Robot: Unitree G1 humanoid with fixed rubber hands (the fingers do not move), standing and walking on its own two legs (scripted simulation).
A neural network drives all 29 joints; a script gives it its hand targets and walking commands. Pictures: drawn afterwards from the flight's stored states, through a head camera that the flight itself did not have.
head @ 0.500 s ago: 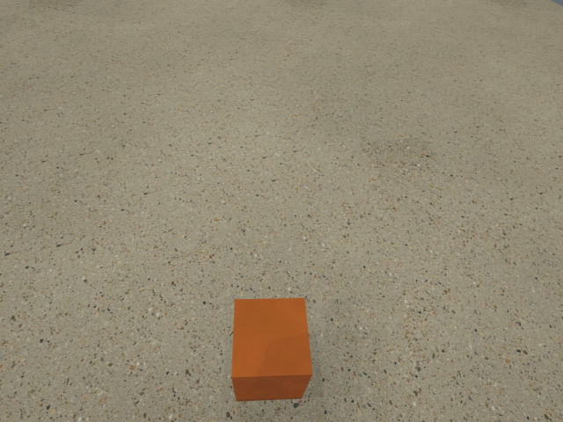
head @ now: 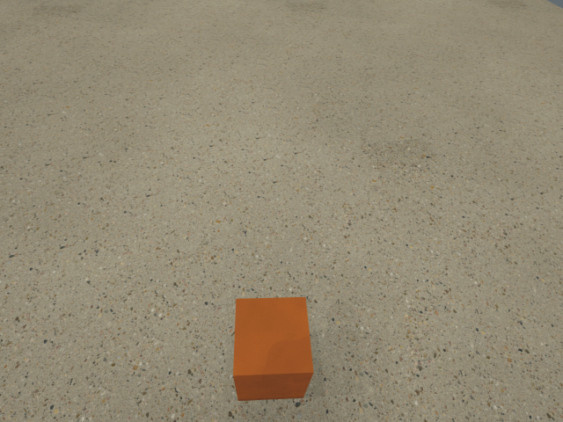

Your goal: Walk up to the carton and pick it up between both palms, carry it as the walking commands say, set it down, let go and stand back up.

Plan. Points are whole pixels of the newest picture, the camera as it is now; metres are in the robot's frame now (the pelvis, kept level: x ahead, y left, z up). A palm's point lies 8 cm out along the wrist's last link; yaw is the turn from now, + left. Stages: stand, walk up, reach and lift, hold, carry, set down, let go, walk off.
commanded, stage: stand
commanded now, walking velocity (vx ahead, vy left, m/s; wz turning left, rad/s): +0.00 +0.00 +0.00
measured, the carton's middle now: (271, 350) +0.43 +0.00 -0.63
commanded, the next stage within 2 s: reach and lift in 0.20 s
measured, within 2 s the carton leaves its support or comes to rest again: neither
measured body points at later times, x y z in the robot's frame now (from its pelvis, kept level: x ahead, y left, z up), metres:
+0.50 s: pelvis -0.01 +0.00 -0.03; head +0.04 +0.01 +0.42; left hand +0.16 +0.22 -0.15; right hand +0.16 -0.21 -0.15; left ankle +0.03 +0.10 -0.74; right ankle +0.01 -0.10 -0.74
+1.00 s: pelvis -0.05 +0.01 -0.07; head +0.09 +0.01 +0.35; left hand +0.21 +0.22 -0.20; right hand +0.21 -0.20 -0.19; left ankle +0.03 +0.11 -0.74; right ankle +0.01 -0.10 -0.74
